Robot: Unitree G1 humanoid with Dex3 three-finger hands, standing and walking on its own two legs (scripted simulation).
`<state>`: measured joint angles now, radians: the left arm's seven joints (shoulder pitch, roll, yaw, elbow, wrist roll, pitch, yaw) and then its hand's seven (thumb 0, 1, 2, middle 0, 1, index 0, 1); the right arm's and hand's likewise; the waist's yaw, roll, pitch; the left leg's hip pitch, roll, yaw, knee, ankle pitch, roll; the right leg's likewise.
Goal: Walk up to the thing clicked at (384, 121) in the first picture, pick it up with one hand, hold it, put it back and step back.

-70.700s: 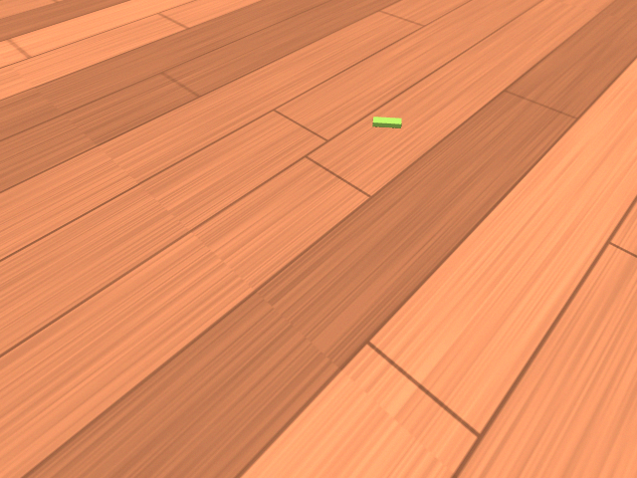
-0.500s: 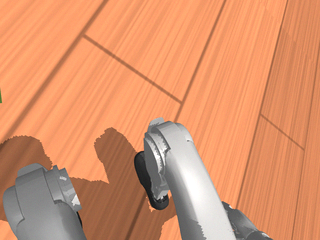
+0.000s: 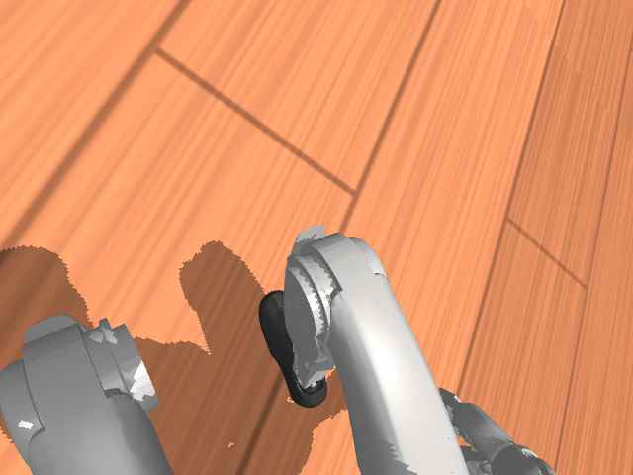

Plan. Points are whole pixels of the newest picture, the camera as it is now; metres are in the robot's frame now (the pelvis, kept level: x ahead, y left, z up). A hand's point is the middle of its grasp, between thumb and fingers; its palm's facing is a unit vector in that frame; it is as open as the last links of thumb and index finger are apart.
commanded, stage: rest palm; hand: left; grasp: from above
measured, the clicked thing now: out of the picture +0.49 +0.32 -0.30
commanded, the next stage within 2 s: close in 0.50 s
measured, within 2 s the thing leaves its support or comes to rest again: neither
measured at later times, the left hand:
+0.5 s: hand out of the picture +0.47 +0.30 -0.26, palm faces -0.50 -0.05 -0.87, open 14.1 cm
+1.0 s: hand out of the picture +0.47 +0.30 -0.26, palm faces -0.46 -0.03 -0.89, open 13.3 cm
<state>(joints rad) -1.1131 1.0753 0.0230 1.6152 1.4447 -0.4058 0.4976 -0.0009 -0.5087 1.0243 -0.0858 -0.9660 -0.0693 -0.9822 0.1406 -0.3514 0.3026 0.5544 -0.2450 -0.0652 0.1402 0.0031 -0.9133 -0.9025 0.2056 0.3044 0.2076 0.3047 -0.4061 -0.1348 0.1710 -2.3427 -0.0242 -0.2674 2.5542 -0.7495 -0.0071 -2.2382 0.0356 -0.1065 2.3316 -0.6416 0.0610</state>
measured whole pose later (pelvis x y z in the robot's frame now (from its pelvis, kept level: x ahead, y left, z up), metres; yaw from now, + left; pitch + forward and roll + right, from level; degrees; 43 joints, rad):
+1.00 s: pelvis +0.00 +0.00 +0.00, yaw -1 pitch +28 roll -17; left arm -1.12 1.06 -0.01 1.66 1.44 -0.34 0.56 0.00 -0.36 0.92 -0.15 -0.95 -0.15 -0.94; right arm 0.10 -0.34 0.34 0.58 -0.26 -0.12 0.16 0.00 -0.90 -0.90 0.21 0.30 0.21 0.30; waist -0.43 -0.14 0.18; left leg -2.35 -0.01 -0.28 2.57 -0.74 0.00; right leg -2.24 0.04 -0.12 2.32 -0.62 0.06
